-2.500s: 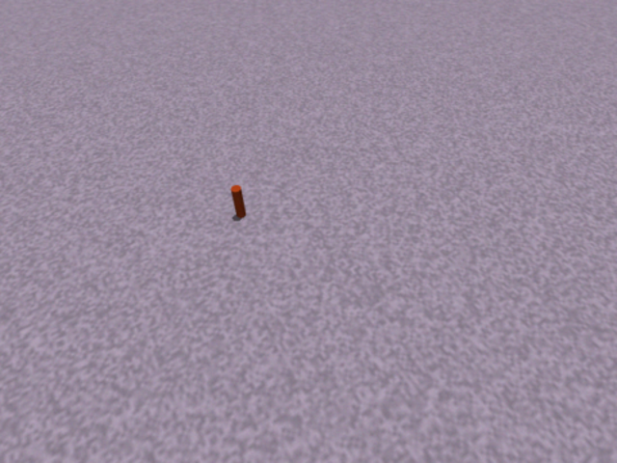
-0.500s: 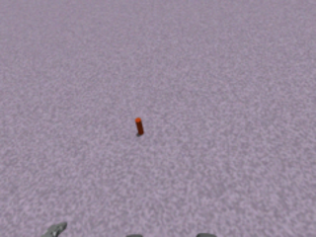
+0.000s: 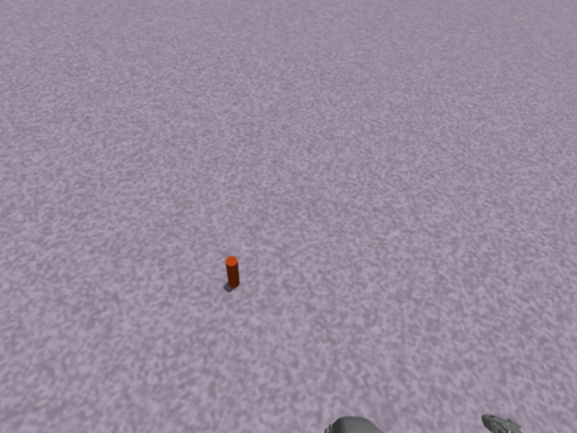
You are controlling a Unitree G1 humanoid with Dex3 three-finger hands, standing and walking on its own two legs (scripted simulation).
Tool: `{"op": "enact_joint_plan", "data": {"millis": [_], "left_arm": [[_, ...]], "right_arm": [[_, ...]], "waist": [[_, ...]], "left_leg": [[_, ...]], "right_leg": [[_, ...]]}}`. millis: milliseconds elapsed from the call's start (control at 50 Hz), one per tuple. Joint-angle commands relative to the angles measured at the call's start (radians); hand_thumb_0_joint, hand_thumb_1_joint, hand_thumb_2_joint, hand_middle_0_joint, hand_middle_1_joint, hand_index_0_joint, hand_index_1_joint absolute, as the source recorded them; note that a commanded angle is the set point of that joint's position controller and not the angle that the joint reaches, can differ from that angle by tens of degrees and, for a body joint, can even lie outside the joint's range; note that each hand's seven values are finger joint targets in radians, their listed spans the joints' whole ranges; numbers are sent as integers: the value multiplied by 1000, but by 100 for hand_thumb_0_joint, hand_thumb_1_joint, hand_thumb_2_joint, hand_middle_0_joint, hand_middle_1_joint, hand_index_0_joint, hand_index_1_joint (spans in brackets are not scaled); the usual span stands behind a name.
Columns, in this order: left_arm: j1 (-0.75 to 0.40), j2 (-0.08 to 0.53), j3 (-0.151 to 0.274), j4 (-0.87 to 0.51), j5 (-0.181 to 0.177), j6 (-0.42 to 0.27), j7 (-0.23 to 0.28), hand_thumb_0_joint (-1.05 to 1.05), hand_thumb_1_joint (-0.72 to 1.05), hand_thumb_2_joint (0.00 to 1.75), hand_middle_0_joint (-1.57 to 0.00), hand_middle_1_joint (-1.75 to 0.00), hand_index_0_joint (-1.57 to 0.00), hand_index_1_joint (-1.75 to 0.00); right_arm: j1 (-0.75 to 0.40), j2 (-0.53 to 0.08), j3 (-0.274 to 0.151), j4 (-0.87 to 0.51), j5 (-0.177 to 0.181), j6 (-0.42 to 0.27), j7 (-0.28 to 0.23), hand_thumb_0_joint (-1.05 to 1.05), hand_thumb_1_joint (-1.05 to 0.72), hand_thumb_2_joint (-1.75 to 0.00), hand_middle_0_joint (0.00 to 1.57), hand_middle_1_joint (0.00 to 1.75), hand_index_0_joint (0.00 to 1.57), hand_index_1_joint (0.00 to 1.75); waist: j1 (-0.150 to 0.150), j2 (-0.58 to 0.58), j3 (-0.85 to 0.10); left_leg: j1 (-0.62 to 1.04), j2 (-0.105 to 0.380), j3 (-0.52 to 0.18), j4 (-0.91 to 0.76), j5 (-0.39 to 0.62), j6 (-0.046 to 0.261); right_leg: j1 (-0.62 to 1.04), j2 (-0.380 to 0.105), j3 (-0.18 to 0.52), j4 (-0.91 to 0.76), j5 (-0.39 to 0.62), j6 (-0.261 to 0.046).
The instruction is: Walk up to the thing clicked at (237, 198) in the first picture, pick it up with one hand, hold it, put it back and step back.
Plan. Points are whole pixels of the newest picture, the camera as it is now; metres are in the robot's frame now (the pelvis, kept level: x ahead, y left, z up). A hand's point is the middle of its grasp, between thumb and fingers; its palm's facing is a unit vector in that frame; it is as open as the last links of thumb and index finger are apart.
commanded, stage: walk up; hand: left
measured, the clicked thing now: (232, 272) +0.75 +0.17 -0.69
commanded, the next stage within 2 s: none
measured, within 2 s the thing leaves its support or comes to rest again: neither
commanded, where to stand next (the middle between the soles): +0.41 -0.04 m, yaw +0 degrees
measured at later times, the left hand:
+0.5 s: hand (144, 377) +0.23 +0.23 -0.12, palm faces -0.02 -0.92 -0.40, open 7.4 cm
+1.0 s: hand (163, 292) +0.39 +0.24 -0.15, palm faces -0.04 -0.92 -0.39, open 7.4 cm
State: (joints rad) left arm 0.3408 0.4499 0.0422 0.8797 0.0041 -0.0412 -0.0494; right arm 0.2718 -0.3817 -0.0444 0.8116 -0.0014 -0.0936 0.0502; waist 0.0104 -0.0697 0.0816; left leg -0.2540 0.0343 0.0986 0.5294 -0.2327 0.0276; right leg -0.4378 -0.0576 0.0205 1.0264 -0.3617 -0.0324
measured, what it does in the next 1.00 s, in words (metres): walks ahead: right foot, then left foot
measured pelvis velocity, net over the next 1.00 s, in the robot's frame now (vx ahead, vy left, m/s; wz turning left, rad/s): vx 0.31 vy -0.03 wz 0.01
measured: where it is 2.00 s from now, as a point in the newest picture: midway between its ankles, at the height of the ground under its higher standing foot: (287, 384)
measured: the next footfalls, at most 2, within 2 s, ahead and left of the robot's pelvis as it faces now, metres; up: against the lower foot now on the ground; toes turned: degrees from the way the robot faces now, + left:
right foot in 0.24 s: +0.23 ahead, -0.17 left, +0.00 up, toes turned -5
left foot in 0.62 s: +0.39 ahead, +0.10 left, +0.00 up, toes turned +4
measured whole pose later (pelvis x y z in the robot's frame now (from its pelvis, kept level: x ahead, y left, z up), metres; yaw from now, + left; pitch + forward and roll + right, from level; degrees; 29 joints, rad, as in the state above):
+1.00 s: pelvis +0.31 -0.03 -0.01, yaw +1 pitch -3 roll +0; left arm 0.24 0.42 0.04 0.89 0.01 -0.04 -0.02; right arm 0.31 -0.41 -0.03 0.85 0.01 -0.04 0.02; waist -0.02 -0.02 0.11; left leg -0.27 0.06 0.07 0.68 -0.36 -0.01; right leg -0.39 -0.05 -0.03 0.63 -0.18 -0.02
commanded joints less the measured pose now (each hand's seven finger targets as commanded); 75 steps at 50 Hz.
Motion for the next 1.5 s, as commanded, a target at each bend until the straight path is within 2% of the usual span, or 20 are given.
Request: {"op": "enact_joint_plan", "data": {"millis": [0, 120, 200, 240, 260, 360, 500, 580, 600, 640, 740, 880, 960, 1000, 1020, 1200, 1240, 1260, 1360, 1480], "left_arm": [[-1, 159, 58, -75, 5, -22, -12, 0, 90, 90, -20, -30, -20, -30], [-72, 141, 68, -80, 9, -32, -28, 0, 90, 90, -20, -30, -20, -30], [91, 195, 101, -22, 12, -56, -6, 0, 90, 90, -20, -30, -20, -30], [160, 344, 129, -45, 11, -72, 14, 0, 90, 90, -20, -30, -20, -30], [108, 329, 120, -64, 0, -67, 14, 0, 90, 90, -20, -30, -20, -30], [-18, 231, 87, -94, -2, -61, 21, 0, 90, 90, -20, -30, -20, -30], [-25, 250, 89, -134, 8, -62, 13, 0, 90, 90, -20, -30, -20, -30], [-63, 223, 69, -138, 9, -47, 11, 0, 90, 90, -20, -30, -20, -30], [-30, 179, 51, -140, 11, -44, 12, 0, 90, 90, -20, -30, -20, -30], [5, 167, 48, -124, 0, -35, 25, 0, 90, 90, -20, -30, -20, -30], [45, 186, 56, -55, -6, -25, 20, 0, 90, 90, -20, -30, -20, -30], [-14, 114, 46, -32, -4, -10, 33, 0, 90, 90, -20, -30, -20, -30], [-3, 146, 53, 9, 6, -25, 53, 0, 90, 90, -20, -30, -20, -30], [-9, 274, 79, -32, 11, -39, 51, 0, 90, 90, -20, -30, -20, -30], [-38, 303, 84, -28, 9, -33, 50, 0, 90, 90, -20, -30, -20, -30], [-204, 158, 30, -31, 4, 6, 41, 0, 90, 90, -20, -30, -20, -30], [-189, 82, 5, -14, -13, 18, 42, 0, 90, 90, -20, -30, -20, -30], [-186, 155, 29, 14, -3, 19, 50, 0, 90, 90, -20, -30, -20, -30], [-162, 151, 21, 100, -4, -8, 47, 0, 90, 90, -20, -30, -20, -30], [-228, 144, -2, 136, -10, -8, 49, 0, 90, 90, -20, -30, -20, -30]], "right_arm": [[78, -297, -90, -60, -4, -20, -21, 0, -90, -90, 20, 30, 20, 30], [42, -309, -91, -76, 1, -13, -13, 0, -90, -90, 20, 30, 20, 30], [51, -233, -59, -88, -1, 5, -16, 0, -90, -90, 20, 30, 20, 30], [78, -194, -39, -100, 2, 10, -20, 0, -90, -90, 20, 30, 20, 30], [39, -265, -58, -79, -9, 17, -30, 0, -90, -90, 20, 30, 20, 30], [130, -237, -61, 6, 1, 28, -4, 0, -90, -90, 20, 30, 20, 30], [11, -219, -71, -27, -16, 19, 17, 0, -90, -90, 20, 30, 20, 30], [115, -229, -88, 9, -22, 3, 7, 0, -90, -90, 20, 30, 20, 30], [177, -268, -99, 29, -23, -4, -3, 0, -90, -90, 20, 30, 20, 30], [230, -398, -127, -7, -14, -13, -16, 0, -90, -90, 20, 30, 20, 30], [105, -300, -83, -27, 2, -17, -31, 0, -90, -90, 20, 30, 20, 30], [30, -267, -53, -42, -4, 11, -48, 0, -90, -90, 20, 30, 20, 30], [-13, -203, -28, -37, 19, 46, -52, 0, -90, -90, 20, 30, 20, 30], [75, -157, -7, -37, 12, 57, -52, 0, -90, -90, 20, 30, 20, 30], [41, -236, -36, -6, 0, 64, -61, 0, -90, -90, 20, 30, 20, 30], [109, -202, -39, 141, -20, 38, -55, 0, -90, -90, 20, 30, 20, 30], [-28, -305, -53, 101, -29, 28, -58, 0, -90, -90, 20, 30, 20, 30], [-97, -328, -53, 92, -17, 31, -53, 0, -90, -90, 20, 30, 20, 30], [-141, -222, -9, 128, -4, 36, -47, 0, -90, -90, 20, 30, 20, 30], [-157, -217, -3, 184, 1, 42, -52, 0, -90, -90, 20, 30, 20, 30]], "waist": [[-38, 235, -20], [-29, 220, -16], [72, 6, -121], [95, -223, -129], [83, -93, -78], [4, -131, -42], [25, -77, -22], [-59, 6, -47], [-86, 132, -85], [-106, 318, -90], [-13, 217, -23], [-3, 240, -65], [35, 100, -130], [11, -125, -164], [35, -107, -127], [-52, -48, -110], [-11, 215, -49], [-3, 175, -6], [21, 149, -81], [0, 92, -101]], "left_leg": [[105, 246, -218, -271, 92, 213], [34, 210, -152, -225, 21, 172], [-129, 128, -76, 155, -10, 101], [-450, -59, -37, 590, -301, 16], [-441, 14, -128, 657, -297, 11], [-277, 56, -107, 446, -122, -6], [-163, 55, -61, 153, -11, -19], [108, -14, 1, 34, -14, -2], [234, 1, -73, -26, -134, 23], [295, 397, -771, -299, -352, 220], [83, 253, -324, -219, 90, 180], [-36, 209, -142, -60, 560, 172], [-115, 118, -97, 162, 197, 75], [-253, -29, -47, 415, -371, 14], [-269, -2, -87, 486, -429, 13], [93, -23, -55, -22, -49, 4], [-6, 264, -524, -283, -373, 103], [-116, 305, -518, -275, -398, 169], [-102, 104, -199, -104, -29, 30], [37, 93, -174, -116, 41, 26]], "right_leg": [[-118, -59, -11, -148, 42, 31], [38, -30, -74, -390, 197, 15], [440, 13, -48, -525, 132, -13], [553, -373, 608, -793, -118, -184], [452, -410, 632, -766, -77, -261], [244, -182, 153, -735, 134, -182], [153, -212, 117, -745, -68, -188], [14, -153, 36, -550, -84, -134], [-61, -108, -5, -368, -22, -103], [-298, 62, -27, 95, -184, -17], [-144, -48, 41, 11, -1, -6], [99, 6, -70, -272, 133, 19], [311, 23, -43, -519, 326, -17], [340, -319, 448, -687, 127, -193], [296, -354, 521, -699, -25, -263], [-14, -136, 123, -514, -25, -95], [-93, 30, -20, -318, -95, 7], [2, 3, 0, -268, -130, 8], [265, -22, 52, -533, 193, -11], [230, -58, 63, -578, 296, -16]]}}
